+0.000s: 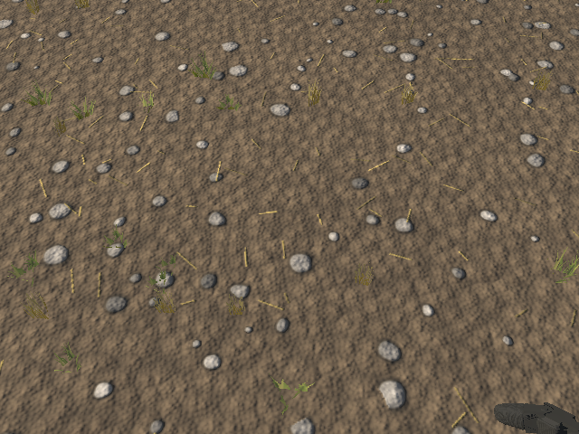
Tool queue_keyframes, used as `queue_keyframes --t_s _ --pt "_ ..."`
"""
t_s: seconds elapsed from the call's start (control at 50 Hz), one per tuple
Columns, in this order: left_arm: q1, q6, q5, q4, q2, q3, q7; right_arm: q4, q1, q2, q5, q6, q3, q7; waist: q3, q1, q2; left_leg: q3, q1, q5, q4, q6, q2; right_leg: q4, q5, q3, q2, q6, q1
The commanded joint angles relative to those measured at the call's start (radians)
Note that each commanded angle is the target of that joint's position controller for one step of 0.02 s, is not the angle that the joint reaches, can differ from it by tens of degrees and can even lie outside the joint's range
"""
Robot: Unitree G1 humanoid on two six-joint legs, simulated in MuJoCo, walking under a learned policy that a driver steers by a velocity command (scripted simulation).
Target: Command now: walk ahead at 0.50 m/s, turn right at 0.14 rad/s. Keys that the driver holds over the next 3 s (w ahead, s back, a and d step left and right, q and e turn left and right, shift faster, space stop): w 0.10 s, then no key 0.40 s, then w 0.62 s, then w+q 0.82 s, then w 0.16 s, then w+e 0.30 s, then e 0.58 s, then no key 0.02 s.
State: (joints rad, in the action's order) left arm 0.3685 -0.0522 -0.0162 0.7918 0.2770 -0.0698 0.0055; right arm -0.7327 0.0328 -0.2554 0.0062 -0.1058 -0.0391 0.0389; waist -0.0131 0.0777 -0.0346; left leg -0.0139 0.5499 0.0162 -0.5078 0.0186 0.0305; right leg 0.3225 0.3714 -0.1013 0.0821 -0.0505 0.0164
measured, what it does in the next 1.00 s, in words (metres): walks ahead: left foot, then right foot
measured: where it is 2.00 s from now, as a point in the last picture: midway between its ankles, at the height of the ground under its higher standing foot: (308, 256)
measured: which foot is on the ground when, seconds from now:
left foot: up 0.00-0.02, down 0.04-1.00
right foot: down 0.00-0.06, up 0.08-0.48, down 0.50-0.72, up 0.74-1.00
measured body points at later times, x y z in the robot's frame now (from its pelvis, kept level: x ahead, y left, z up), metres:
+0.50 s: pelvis +0.21 +0.02 +0.01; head +0.23 +0.03 +0.45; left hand +0.38 +0.27 -0.10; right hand +0.28 -0.24 -0.12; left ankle +0.16 +0.12 -0.73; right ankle +0.30 -0.10 -0.73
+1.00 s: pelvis +0.36 +0.00 +0.01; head +0.39 +0.02 +0.46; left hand +0.58 +0.24 -0.08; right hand +0.31 -0.27 -0.12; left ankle +0.22 +0.12 -0.73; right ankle +0.49 -0.14 -0.70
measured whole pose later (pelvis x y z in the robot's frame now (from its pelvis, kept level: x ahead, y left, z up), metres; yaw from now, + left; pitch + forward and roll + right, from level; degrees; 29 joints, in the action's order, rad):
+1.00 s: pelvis +0.36 +0.00 +0.01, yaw +1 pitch +2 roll -1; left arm 0.06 -0.07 -0.02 0.70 0.26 -0.06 -0.05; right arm -0.96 0.42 -0.27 0.01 -0.05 -0.04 0.00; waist -0.02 -0.11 0.01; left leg 0.02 -0.04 -0.34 -0.26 0.01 0.02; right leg 0.64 0.11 0.03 -0.05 -0.01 -0.57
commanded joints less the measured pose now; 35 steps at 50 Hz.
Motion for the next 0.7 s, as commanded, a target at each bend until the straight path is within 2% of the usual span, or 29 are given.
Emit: queue_keyframes --t_s 0.02,0.04,0.06,0.08,0.1,0.12,0.14,0.16,0.2,0.26,0.32,0.36,0.4,0.44,0.46,0.48,0.5,0.52,0.54,0.56,0.58,0.6,0.62,0.64,0.66,0.68,0.7 --pt "-0.013 0.001 0.003 -0.041 0.156 -0.038 0.007 0.041 0.076 -0.158 -0.002 -0.022 -0.056 -0.004 0.061 -0.105 0.129 0.039 -0.199 -0.054 0.042 0.062 -0.037 0.156 -0.774 -0.102 -0.248 -0.108 -0.004" --pt "-0.022 0.003 0.013 -0.057 0.125 -0.023 0.007 0.009 0.231 -0.199 -0.013 -0.023 -0.07 -0.009 0.189 -0.171 0.092 -0.035 -0.457 0.003 -0.003 0.114 0.044 0.372 -0.717 -0.06 -0.194 -0.077 -0.117" --pt "0.092 -0.01 0.015 -0.068 0.054 -0.001 0.005 -0.007 0.364 -0.281 -0.026 -0.02 -0.089 -0.012 0.35 -0.162 -0.112 -0.404 -0.843 -0.075 0.004 0.253 0.269 0.75 -0.337 0.007 -0.051 -0.002 -0.459" --pt "0.121 -0.024 -0.002 -0.058 0.048 0.007 0.001 -0.038 0.412 -0.239 -0.004 -0.013 -0.08 -0.003 0.405 -0.166 -0.275 -0.739 -0.944 -0.293 0.173 0.319 0.362 0.938 0.202 -0.042 0.014 0.019 -0.674" --pt "0.034 -0.031 -0.019 -0.072 0.132 -0.011 -0.004 -0.027 0.35 -0.18 0.013 -0.011 -0.06 -0.004 0.251 -0.176 -0.149 -0.67 -0.835 -0.45 0.208 0.27 0.338 1.012 0.163 -0.072 -0.053 0.012 -0.775" --pt "-0.06 -0.033 -0.019 -0.096 0.142 -0.012 -0.004 -0.006 0.262 -0.153 0.002 -0.002 -0.048 -0.008 0.129 -0.159 -0.063 -0.526 -0.671 -0.333 0.22 0.235 0.307 0.988 0.08 -0.027 -0.1 0.011 -0.77" --pt "-0.104 -0.031 -0.002 -0.104 0.133 -0.013 -0.001 0.0 0.197 -0.13 -0.011 0.001 -0.037 -0.006 0.043 -0.125 -0.004 -0.409 -0.515 -0.103 0.234 0.221 0.266 0.927 0.026 0.002 -0.133 0.021 -0.727" --pt "-0.092 -0.024 0.013 -0.1 0.129 -0.02 0.003 0.004 0.164 -0.109 -0.019 -0.004 -0.028 -0.005 0.036 -0.09 -0.012 -0.324 -0.437 0.113 0.232 0.209 0.234 0.869 0.0 0.005 -0.162 0.029 -0.661" --pt "-0.027 -0.006 0.016 -0.079 0.086 -0.015 0.008 -0.011 0.153 -0.1 -0.022 -0.011 -0.022 -0.003 0.066 -0.051 -0.042 -0.203 -0.369 0.411 0.235 0.211 0.193 0.796 -0.014 0.025 -0.166 0.055 -0.557" --pt "-0.049 0.009 0.021 -0.086 0.049 -0.003 0.018 -0.039 0.143 -0.133 -0.02 -0.008 -0.027 -0.017 0.089 -0.038 -0.052 -0.092 -0.349 0.594 0.243 0.216 0.17 0.634 -0.123 0.046 -0.162 0.084 -0.529" --pt "-0.123 0.011 0.02 -0.093 0.033 0.006 0.014 -0.062 0.158 -0.148 -0.012 0.016 -0.028 -0.032 0.106 -0.068 -0.053 -0.022 -0.354 0.547 0.243 0.183 0.13 0.442 -0.294 0.067 -0.15 0.085 -0.464" --pt "-0.177 0.011 0.018 -0.102 0.039 0.005 0.01 -0.085 0.189 -0.153 -0.011 0.029 -0.026 -0.036 0.102 -0.096 -0.048 -0.026 -0.386 0.482 0.238 0.177 0.135 0.359 -0.352 0.068 -0.139 0.085 -0.447" --pt "-0.216 0.012 0.018 -0.112 0.049 0.002 0.008 -0.104 0.203 -0.154 -0.01 0.04 -0.024 -0.036 0.089 -0.11 -0.048 -0.051 -0.419 0.426 0.217 0.181 0.155 0.302 -0.332 0.061 -0.134 0.078 -0.442" --pt "-0.235 0.011 0.022 -0.12 0.06 -0.001 0.005 -0.116 0.194 -0.155 -0.005 0.05 -0.024 -0.036 0.076 -0.108 -0.051 -0.082 -0.442 0.383 0.175 0.18 0.173 0.244 -0.282 0.062 -0.126 0.061 -0.428" --pt "-0.222 0.008 0.025 -0.116 0.059 -0.003 0.004 -0.118 0.178 -0.149 0.002 0.055 -0.021 -0.037 0.073 -0.09 -0.047 -0.087 -0.441 0.345 0.139 0.166 0.166 0.179 -0.304 0.071 -0.118 0.046 -0.39" --pt "-0.195 0.004 0.031 -0.106 0.066 -0.006 0.004 -0.124 0.18 -0.137 0.009 0.057 -0.017 -0.038 0.077 -0.071 -0.03 -0.087 -0.428 0.28 0.095 0.134 0.139 0.078 -0.418 0.074 -0.112 0.024 -0.313" --pt "-0.17 0.001 0.04 -0.1 0.113 -0.017 0.011 -0.127 0.217 -0.116 -0.005 0.051 -0.009 -0.039 0.114 -0.081 0.023 -0.071 -0.385 0.192 0.039 0.087 0.089 0.083 -0.717 0.009 -0.175 -0.003 -0.188" --pt "-0.163 0.008 0.039 -0.103 0.159 -0.026 0.018 -0.139 0.313 -0.094 -0.027 0.04 -0.004 -0.034 0.182 -0.14 0.115 -0.033 -0.272 -0.069 -0.004 0.044 0.018 0.166 -0.877 -0.066 -0.263 -0.069 -0.02" --pt "-0.141 0.024 0.026 -0.088 0.11 -0.021 0.018 -0.152 0.329 -0.06 -0.024 0.04 0.008 -0.036 0.227 -0.124 0.189 0.012 -0.188 -0.321 -0.039 0.011 -0.02 0.177 -0.688 -0.122 -0.302 -0.139 0.045" --pt "-0.115 0.036 0.006 -0.08 0.101 -0.024 0.014 -0.139 0.274 -0.079 -0.015 0.047 0.007 -0.036 0.201 -0.086 0.197 0.038 -0.124 -0.438 -0.084 0.002 -0.042 0.13 -0.385 -0.186 -0.311 -0.164 0.029" --pt "-0.083 0.044 -0.003 -0.068 0.122 -0.031 0.012 -0.121 0.22 -0.093 -0.005 0.057 0.002 -0.037 0.165 -0.06 0.211 0.058 -0.081 -0.497 -0.138 0.003 -0.054 0.054 -0.087 -0.273 -0.335 -0.178 -0.02" --pt "-0.076 0.044 0.003 -0.069 0.14 -0.032 0.011 -0.11 0.19 -0.101 0.001 0.065 -0.002 -0.036 0.115 -0.053 0.219 0.051 -0.061 -0.522 -0.174 0.016 -0.049 -0.022 0.127 -0.349 -0.363 -0.189 -0.087" --pt "-0.104 0.037 0.011 -0.076 0.15 -0.033 0.012 -0.104 0.184 -0.107 0.003 0.069 -0.004 -0.034 0.067 -0.067 0.232 0.029 -0.082 -0.518 -0.192 0.037 -0.034 -0.082 0.245 -0.388 -0.381 -0.189 -0.178" --pt "-0.158 0.028 0.014 -0.088 0.151 -0.033 0.014 -0.111 0.202 -0.11 0.004 0.067 -0.007 -0.033 0.038 -0.097 0.24 0.015 -0.146 -0.492 -0.177 0.06 -0.018 -0.116 0.268 -0.367 -0.372 -0.172 -0.273" --pt "-0.226 0.023 0.009 -0.104 0.142 -0.03 0.015 -0.131 0.246 -0.106 0.003 0.062 -0.009 -0.032 0.031 -0.139 0.237 0.018 -0.246 -0.438 -0.105 0.084 -0.009 -0.125 0.246 -0.302 -0.339 -0.139 -0.358" --pt "-0.285 0.024 0.005 -0.117 0.128 -0.026 0.013 -0.156 0.289 -0.098 0.0 0.056 -0.01 -0.032 0.029 -0.174 0.218 0.028 -0.36 -0.37 -0.004 0.102 -0.013 -0.111 0.205 -0.207 -0.283 -0.096 -0.434" --pt "-0.31 0.023 0.005 -0.123 0.106 -0.023 0.012 -0.178 0.316 -0.105 -0.012 0.053 -0.014 -0.032 0.03 -0.186 0.169 0.009 -0.432 -0.338 0.039 0.11 -0.008 -0.04 0.141 -0.114 -0.221 -0.056 -0.486"
Next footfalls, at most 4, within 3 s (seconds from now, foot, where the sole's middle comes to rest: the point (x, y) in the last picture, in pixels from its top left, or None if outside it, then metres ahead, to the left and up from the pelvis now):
0.04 left None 0.20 0.12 -0.77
0.50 right None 0.34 -0.11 -0.77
1.10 right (386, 395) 0.57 -0.13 -0.77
1.66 left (272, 292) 0.83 0.15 -0.77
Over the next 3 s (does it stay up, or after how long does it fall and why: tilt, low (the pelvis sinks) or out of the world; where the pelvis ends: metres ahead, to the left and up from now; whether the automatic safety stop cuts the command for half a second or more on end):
stays up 1.24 0.22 0.00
